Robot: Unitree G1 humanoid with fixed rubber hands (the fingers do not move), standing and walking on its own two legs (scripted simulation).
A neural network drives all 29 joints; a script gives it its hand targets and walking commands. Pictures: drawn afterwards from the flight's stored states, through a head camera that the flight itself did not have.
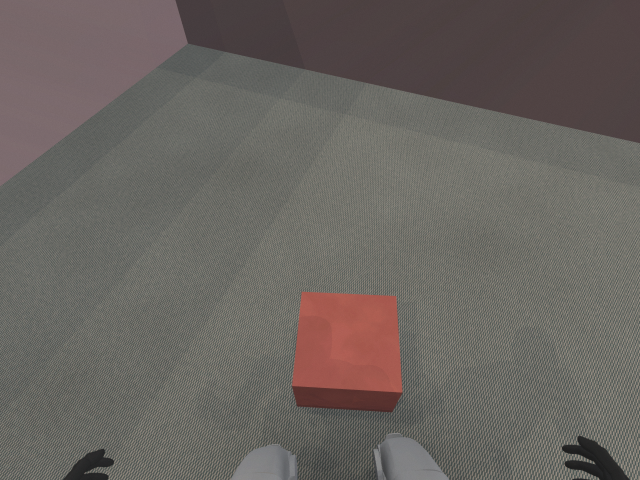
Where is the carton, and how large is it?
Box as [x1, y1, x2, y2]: [292, 292, 402, 411]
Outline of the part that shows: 302,292 292,387 297,405 391,411 402,392 395,296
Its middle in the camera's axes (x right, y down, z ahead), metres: +0.08 +0.31 +1.10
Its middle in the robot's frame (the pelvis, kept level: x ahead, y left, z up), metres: +0.51 -0.04 -0.61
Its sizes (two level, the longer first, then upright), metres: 0.272 0.268 0.195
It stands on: the floor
